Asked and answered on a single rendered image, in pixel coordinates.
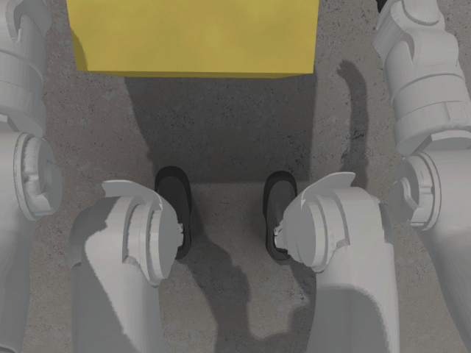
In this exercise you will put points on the right robot thigh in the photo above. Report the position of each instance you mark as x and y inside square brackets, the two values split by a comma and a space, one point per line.
[339, 231]

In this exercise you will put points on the left robot upper arm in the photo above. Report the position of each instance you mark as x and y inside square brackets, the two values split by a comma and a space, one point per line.
[31, 186]

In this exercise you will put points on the left robot forearm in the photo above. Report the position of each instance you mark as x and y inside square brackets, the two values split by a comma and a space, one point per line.
[23, 26]

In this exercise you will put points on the carton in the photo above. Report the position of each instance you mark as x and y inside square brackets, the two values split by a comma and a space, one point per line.
[248, 39]

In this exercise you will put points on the right robot foot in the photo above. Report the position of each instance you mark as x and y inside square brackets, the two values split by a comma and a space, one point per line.
[279, 191]

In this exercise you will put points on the right robot upper arm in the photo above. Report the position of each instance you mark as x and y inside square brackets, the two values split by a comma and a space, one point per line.
[431, 192]

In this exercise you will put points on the right robot forearm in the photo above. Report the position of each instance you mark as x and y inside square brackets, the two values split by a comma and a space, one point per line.
[427, 89]

